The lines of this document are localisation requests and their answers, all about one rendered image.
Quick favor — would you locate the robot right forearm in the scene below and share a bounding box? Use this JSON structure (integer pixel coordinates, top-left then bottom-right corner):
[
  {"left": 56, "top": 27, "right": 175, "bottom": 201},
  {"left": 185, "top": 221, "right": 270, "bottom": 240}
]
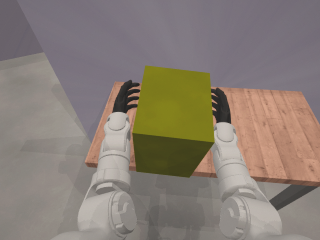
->
[{"left": 210, "top": 122, "right": 283, "bottom": 231}]

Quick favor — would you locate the robot left hand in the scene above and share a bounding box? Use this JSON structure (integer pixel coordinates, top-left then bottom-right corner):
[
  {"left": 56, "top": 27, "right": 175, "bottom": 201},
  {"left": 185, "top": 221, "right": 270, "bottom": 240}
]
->
[{"left": 112, "top": 80, "right": 140, "bottom": 114}]

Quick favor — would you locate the left robot upper arm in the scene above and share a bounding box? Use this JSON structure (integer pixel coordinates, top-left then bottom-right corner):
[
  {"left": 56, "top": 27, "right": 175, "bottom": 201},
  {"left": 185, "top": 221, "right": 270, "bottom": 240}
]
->
[{"left": 50, "top": 190, "right": 137, "bottom": 240}]

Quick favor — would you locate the carton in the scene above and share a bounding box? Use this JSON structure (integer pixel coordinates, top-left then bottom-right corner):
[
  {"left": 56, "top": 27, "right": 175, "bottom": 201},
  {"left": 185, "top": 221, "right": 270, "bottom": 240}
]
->
[{"left": 132, "top": 65, "right": 215, "bottom": 178}]

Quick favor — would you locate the robot right hand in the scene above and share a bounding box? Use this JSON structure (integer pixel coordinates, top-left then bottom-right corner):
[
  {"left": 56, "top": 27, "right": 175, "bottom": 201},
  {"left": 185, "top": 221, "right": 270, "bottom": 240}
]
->
[{"left": 211, "top": 87, "right": 231, "bottom": 124}]

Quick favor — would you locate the right robot upper arm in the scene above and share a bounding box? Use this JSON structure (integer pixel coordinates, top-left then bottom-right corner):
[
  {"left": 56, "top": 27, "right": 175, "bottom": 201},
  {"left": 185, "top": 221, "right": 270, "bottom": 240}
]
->
[{"left": 219, "top": 195, "right": 312, "bottom": 240}]

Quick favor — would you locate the table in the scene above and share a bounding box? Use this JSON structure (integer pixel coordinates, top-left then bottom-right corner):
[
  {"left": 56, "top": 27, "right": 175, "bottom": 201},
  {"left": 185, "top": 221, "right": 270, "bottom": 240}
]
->
[{"left": 85, "top": 81, "right": 320, "bottom": 211}]

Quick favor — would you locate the robot left forearm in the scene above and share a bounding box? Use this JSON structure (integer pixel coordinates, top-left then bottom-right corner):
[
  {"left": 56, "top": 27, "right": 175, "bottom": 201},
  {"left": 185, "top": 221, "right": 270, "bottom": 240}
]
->
[{"left": 77, "top": 112, "right": 131, "bottom": 228}]

